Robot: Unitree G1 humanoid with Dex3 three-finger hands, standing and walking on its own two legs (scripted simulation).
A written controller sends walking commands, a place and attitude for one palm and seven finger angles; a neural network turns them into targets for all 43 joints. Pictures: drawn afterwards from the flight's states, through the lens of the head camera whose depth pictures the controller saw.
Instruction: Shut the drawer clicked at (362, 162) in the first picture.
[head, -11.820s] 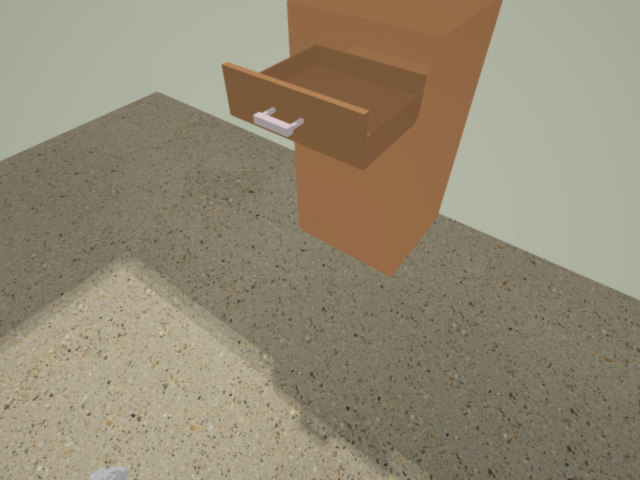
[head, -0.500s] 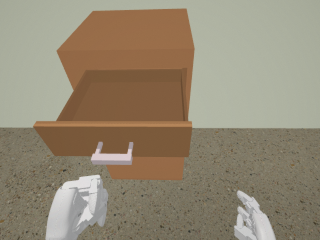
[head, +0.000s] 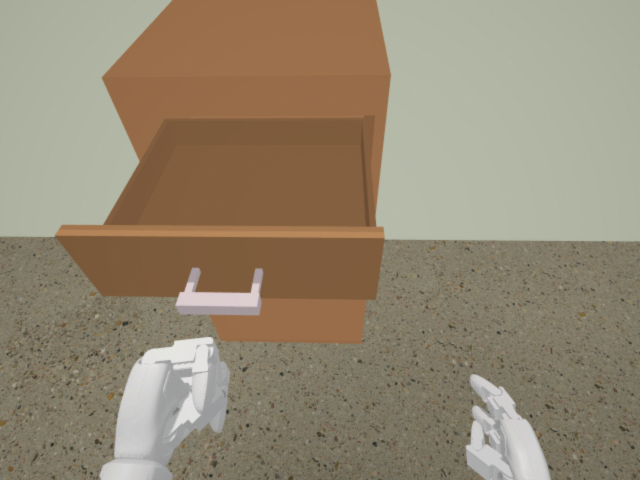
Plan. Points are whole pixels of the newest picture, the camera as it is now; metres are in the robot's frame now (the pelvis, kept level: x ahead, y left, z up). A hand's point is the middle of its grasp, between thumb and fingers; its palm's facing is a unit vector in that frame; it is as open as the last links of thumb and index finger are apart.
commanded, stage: bring the fist close to the handle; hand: left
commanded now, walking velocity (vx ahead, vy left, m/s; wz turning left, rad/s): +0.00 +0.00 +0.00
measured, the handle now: (222, 289) +0.35 +0.16 +0.05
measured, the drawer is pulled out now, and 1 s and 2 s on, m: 0.29 0.29 0.25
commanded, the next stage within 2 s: push the drawer shut in 1.02 s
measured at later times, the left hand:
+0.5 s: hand (250, 383) +0.23 +0.10 +0.04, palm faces -0.03 -1.00 -0.03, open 3.3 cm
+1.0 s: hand (250, 362) +0.25 +0.10 +0.04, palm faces +0.01 -1.00 -0.02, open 3.3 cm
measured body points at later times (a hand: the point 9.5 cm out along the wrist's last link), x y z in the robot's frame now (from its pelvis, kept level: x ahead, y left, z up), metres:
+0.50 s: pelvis +0.00 +0.01 -0.02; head +0.04 -0.01 +0.43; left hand +0.22 +0.15 +0.05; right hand +0.17 -0.23 -0.09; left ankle +0.01 +0.12 -0.69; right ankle -0.01 -0.09 -0.69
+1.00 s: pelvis +0.00 +0.01 -0.02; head +0.05 -0.01 +0.42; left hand +0.24 +0.16 +0.04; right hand +0.16 -0.23 -0.11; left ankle +0.01 +0.12 -0.69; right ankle -0.01 -0.09 -0.69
